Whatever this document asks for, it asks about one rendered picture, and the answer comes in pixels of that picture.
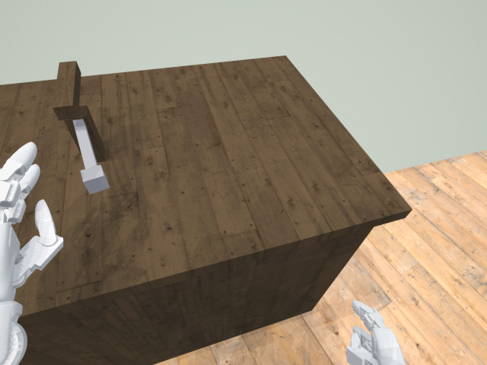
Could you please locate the tap lever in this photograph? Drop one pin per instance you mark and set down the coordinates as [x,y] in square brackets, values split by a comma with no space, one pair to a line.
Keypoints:
[93,176]

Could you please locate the counter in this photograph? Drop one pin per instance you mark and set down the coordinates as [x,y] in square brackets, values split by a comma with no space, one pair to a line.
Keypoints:
[236,198]

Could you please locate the robot left hand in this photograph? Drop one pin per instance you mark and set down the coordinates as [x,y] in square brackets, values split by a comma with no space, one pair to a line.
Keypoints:
[17,178]

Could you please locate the robot right hand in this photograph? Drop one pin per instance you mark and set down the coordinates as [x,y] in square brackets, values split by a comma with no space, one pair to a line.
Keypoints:
[379,348]

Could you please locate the left robot forearm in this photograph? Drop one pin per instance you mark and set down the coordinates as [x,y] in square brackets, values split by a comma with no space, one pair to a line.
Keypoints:
[13,338]

